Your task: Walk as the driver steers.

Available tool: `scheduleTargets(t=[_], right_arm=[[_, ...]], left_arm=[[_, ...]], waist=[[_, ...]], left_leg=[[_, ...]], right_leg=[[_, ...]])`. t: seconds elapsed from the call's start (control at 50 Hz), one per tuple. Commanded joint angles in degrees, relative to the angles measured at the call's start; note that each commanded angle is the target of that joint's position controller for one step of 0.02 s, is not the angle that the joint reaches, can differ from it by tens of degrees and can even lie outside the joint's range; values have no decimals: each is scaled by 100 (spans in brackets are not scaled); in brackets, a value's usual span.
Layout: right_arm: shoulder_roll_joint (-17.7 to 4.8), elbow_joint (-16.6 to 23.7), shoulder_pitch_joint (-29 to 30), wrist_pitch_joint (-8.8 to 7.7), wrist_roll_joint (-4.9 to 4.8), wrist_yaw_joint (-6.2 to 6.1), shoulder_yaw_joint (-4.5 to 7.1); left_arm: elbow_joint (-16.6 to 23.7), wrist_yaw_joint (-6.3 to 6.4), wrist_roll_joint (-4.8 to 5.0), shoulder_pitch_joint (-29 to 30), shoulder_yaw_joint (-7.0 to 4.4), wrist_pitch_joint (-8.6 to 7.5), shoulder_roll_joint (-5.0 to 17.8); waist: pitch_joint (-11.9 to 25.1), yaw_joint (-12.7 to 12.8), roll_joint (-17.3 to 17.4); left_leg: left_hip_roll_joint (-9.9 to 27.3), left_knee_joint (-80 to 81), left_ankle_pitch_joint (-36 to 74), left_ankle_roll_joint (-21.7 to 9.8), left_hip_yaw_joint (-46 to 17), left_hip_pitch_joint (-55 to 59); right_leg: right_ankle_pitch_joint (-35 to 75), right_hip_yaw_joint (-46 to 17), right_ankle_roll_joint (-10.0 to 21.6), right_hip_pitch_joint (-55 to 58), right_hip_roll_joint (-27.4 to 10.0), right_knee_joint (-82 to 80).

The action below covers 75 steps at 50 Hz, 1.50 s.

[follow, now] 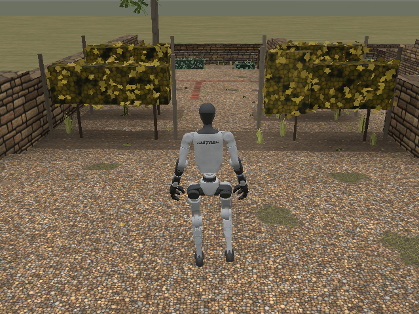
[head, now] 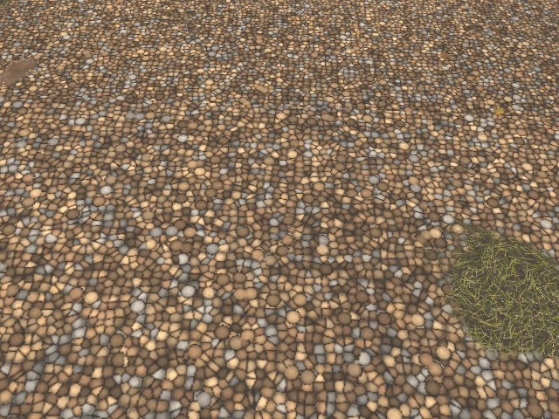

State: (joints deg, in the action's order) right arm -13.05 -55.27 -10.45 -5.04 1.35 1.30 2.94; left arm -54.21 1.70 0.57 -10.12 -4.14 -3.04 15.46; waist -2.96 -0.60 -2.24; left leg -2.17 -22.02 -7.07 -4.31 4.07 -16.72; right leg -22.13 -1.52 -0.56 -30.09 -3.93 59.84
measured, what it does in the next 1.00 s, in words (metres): steps on the spot: right foot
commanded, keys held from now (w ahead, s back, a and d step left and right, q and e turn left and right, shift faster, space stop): no key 1.00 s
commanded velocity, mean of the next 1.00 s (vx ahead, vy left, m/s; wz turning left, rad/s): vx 0.05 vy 0.00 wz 0.00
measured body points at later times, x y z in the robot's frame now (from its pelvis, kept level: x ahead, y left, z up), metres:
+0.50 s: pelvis +0.09 -0.03 -0.01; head +0.10 -0.03 +0.44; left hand +0.18 +0.23 -0.14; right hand +0.15 -0.29 -0.15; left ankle +0.05 +0.08 -0.74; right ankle +0.11 -0.15 -0.74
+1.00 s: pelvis +0.08 -0.03 +0.00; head +0.09 -0.03 +0.44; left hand +0.16 +0.22 -0.15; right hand +0.10 -0.28 -0.16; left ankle +0.05 +0.08 -0.74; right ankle +0.11 -0.15 -0.74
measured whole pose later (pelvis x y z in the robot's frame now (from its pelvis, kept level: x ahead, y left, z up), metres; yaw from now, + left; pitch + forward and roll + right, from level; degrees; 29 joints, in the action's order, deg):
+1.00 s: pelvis +0.08 -0.03 +0.00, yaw +0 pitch -2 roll +0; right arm -11.4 -63.8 -13.3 -0.2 0.4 -2.1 1.3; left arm -63.6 2.0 0.0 -6.7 -2.9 0.8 12.2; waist -2.3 -0.3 -0.1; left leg 0.8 -27.5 -18.2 -0.3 3.4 -7.8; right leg -12.3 0.6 0.0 -14.3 -0.6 28.2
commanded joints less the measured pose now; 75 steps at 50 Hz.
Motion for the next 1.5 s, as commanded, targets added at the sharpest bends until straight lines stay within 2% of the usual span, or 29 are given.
scheduleTargets(t=[0.02,0.08,0.14,0.18,0.2,0.22,0.24,0.26,0.28,0.32,0.42,0.54,1.04,1.06,1.08,1.12,1.16,1.2,1.24,1.26,1.3,1.32,1.34,1.36,1.38,1.4,1.42,1.46,1.5], right_arm=[[-759,254,395,-49,16,-103,105],[-878,138,271,64,-24,-163,114],[-788,22,206,163,-46,-174,70],[-682,-20,264,219,-132,-185,23],[-569,-85,54,227,-138,-184,-12],[-479,-106,-188,219,-45,-182,-35],[-436,-198,-674,218,-24,-178,-14],[-367,-207,-546,267,-30,-217,-46],[-504,-164,-246,330,-57,-245,-23],[-579,-163,-80,426,-90,-289,-1],[-593,-258,-79,445,-112,-286,16],[-561,-414,-135,500,-119,-305,19],[-383,-765,-583,441,-91,-362,-93],[-361,-829,-723,447,-101,-368,-93],[-463,-840,-778,463,-142,-381,-52],[-727,-745,-867,455,-209,-410,45],[-1057,-759,-1102,345,-271,-406,183],[-915,-691,-1058,214,-227,-385,179],[-836,-575,-879,138,-289,-332,178],[-855,-529,-747,138,-322,-308,185],[-893,-482,-661,180,-329,-255,191],[-841,-424,-551,161,-308,-246,163],[-480,-270,-367,127,-225,-220,61],[-150,-15,-345,19,-287,-249,-1],[-401,45,-162,-68,-433,-231,61],[-473,88,-58,-126,-480,-178,68],[-517,15,-112,-141,-427,-183,100],[-601,-77,-257,-85,-281,-190,193],[-418,-86,-258,22,-253,-163,190]], left_arm=[[65,53,-54,-657,-22,112,122],[105,39,-40,-276,-17,188,215],[125,36,-42,1,-43,257,297],[67,29,-104,-37,-53,243,291],[51,33,-168,-37,-74,234,413],[69,56,-176,-29,-113,228,672],[62,70,-105,155,-141,248,862],[3,26,-62,261,-94,262,525],[-7,-9,-58,334,-64,257,348],[-48,-30,-108,370,-45,205,361],[-267,1,-59,271,-41,161,384],[-406,15,-51,361,-27,223,368],[-810,59,-62,336,52,344,262],[-872,61,-61,233,66,349,210],[-885,68,-32,207,51,356,242],[-791,66,-7,337,24,297,286],[-607,-16,28,592,56,129,88],[-515,-105,103,654,33,4,112],[-471,-162,165,597,27,-101,124],[-516,-177,164,468,11,-141,108],[-943,-189,122,-482,-71,-145,92],[-1123,-187,100,-1104,-143,-123,208],[-1223,-144,66,-1872,-263,-138,683],[-1274,-228,18,-2393,-263,-220,1063],[-1179,-239,-24,-1882,-112,-328,733],[-1002,-256,-9,-1396,-20,-391,462],[-845,-287,-34,-967,59,-403,354],[-739,-279,-79,-721,150,-348,197],[-804,-189,-133,-993,176,-278,229]], waist=[[932,402,728],[999,240,730],[763,159,719],[630,296,623],[583,262,424],[617,41,40],[629,-352,-577],[619,-253,-671],[430,-121,-455],[407,-54,-203],[652,-7,-12],[573,2,184],[99,47,225],[210,37,264],[96,25,368],[-292,-88,696],[-615,-198,1272],[-805,-162,1154],[-739,-48,967],[-624,69,896],[-242,437,799],[-38,699,566],[247,943,-825],[634,928,-1872],[257,647,-943],[-51,472,-522],[-217,289,-213],[-191,53,-188],[-33,17,-248]], left_leg=[[1429,592,4079,-939,-659,249],[1378,680,3382,-832,-566,310],[1404,675,2087,-771,-728,326],[1227,434,1075,-538,-746,216],[1013,283,443,-285,-733,163],[699,-6,-237,-51,-587,-19],[332,-17,-839,120,-366,-232],[286,46,-836,217,-227,148],[308,12,-713,246,-210,288],[376,-64,-383,209,-263,312],[469,-206,339,231,-291,547],[490,-230,347,274,-275,586],[514,120,-675,314,-280,278],[488,190,-1285,279,-265,317],[498,253,-2112,174,-341,228],[927,624,-3710,-210,-1005,124],[2025,1312,-4294,-792,-2435,260],[2400,1403,-3718,-975,-2805,543],[2143,1183,-2914,-720,-2273,812],[1857,1023,-2592,-560,-1808,606],[1323,371,-2002,-393,-1088,-338],[1088,-391,-1211,-250,-761,-722],[535,-2586,-1026,161,-40,-1509],[-114,-4201,-2544,288,-274,-2666],[311,-5151,-2404,141,-885,-3207],[577,-5329,-1769,-35,-938,-3483],[764,-5162,-1235,-71,-806,-3314],[919,-4472,-782,13,-657,-2566],[783,-3992,-575,187,-394,-2161]], right_leg=[[656,-102,-73,757,-203,-1030],[1280,15,-105,1094,-101,-1803],[1268,6,-51,1247,-69,-2363],[1716,100,74,1726,7,-3233],[2411,-75,152,2010,-134,-3613],[3321,-368,274,2337,-456,-3554],[3371,-521,524,2451,-629,-3403],[2371,-479,520,2012,-492,-3522],[1985,-392,399,1724,-322,-3597],[2305,-227,259,1770,-167,-3513],[3073,-146,340,2102,-109,-3266],[2950,-76,367,2126,-36,-3231],[1776,25,240,1987,140,-3543],[1146,118,243,2006,228,-3514],[229,263,257,1824,379,-3347],[-1012,477,301,997,559,-2784],[-295,564,335,307,408,-1556],[-567,240,458,-404,31,-847],[-685,201,547,-359,-112,-1503],[-420,426,546,261,12,-2163],[698,988,394,2243,578,-2920],[738,753,427,2986,532,-3055],[331,-1080,840,3680,-674,-3868],[-394,-3770,1700,4233,-1809,-4977],[-920,-3903,1765,3898,-2001,-4974],[-880,-3211,1542,3611,-1806,-4923],[131,-2430,1325,3229,-1533,-4919],[2715,-1107,999,2708,-1071,-4786],[4248,-445,952,2597,-832,-4681]])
